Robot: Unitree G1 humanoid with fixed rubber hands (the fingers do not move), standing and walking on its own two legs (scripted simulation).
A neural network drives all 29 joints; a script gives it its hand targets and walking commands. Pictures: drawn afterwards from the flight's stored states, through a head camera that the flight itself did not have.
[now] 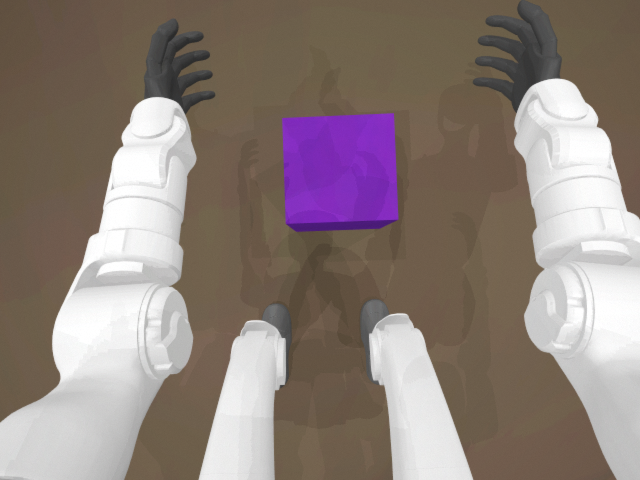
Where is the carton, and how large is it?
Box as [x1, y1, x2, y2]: [282, 113, 397, 231]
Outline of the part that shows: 393,113 282,118 286,223 296,231 379,228 397,219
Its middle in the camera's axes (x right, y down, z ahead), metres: +0.04 -0.14 +0.84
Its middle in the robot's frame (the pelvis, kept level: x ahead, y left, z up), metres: +0.51 -0.04 -0.52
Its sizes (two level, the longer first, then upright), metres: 0.210 0.200 0.250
